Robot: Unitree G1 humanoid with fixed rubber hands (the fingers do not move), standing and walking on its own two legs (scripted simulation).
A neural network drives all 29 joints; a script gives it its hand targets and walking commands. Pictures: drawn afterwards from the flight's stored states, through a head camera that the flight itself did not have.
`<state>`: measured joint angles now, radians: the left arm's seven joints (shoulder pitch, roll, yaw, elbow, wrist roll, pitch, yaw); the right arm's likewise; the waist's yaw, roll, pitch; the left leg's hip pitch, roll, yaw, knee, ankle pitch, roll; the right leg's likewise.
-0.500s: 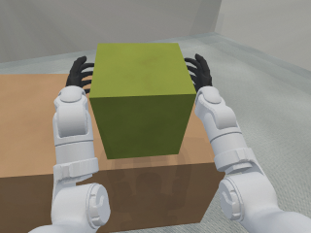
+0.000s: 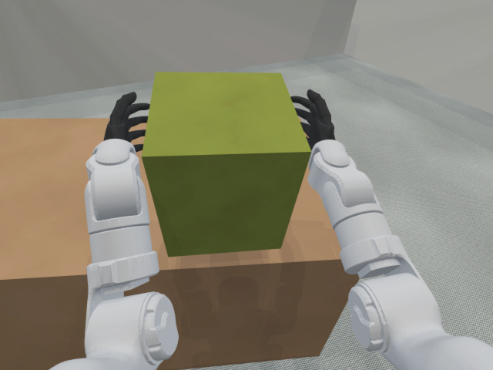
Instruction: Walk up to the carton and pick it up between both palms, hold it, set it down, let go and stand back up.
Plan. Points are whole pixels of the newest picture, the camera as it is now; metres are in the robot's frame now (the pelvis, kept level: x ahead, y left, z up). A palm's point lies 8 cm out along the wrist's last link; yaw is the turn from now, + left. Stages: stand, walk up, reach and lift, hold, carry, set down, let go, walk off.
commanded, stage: hold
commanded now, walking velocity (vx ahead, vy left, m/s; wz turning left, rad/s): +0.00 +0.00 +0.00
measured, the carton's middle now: (223, 167) +0.40 +0.02 +0.16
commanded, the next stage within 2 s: set down in 0.22 s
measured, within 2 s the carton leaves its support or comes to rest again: neither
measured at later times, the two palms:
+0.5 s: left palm (111, 132) +0.37 +0.17 +0.25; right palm (313, 126) +0.38 -0.13 +0.25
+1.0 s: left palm (126, 154) +0.40 +0.17 +0.19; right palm (304, 140) +0.41 -0.13 +0.20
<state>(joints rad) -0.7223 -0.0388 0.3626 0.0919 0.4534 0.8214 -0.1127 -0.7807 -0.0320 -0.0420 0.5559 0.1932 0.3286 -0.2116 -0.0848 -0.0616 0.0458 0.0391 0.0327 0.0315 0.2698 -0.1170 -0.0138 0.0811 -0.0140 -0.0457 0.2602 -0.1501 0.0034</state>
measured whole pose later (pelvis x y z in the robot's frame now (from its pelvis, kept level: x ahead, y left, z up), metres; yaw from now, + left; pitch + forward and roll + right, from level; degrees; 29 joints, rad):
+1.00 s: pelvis +0.03 +0.00 +0.00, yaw +3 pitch -10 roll +0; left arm -0.65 -0.03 0.30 0.21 0.40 0.50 -0.07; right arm -0.71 -0.01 -0.10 0.66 0.06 -0.08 -0.17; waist -0.06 -0.09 0.10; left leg 0.04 0.03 -0.01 0.30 -0.17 -0.02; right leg 0.13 -0.02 -0.09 0.24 -0.19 0.01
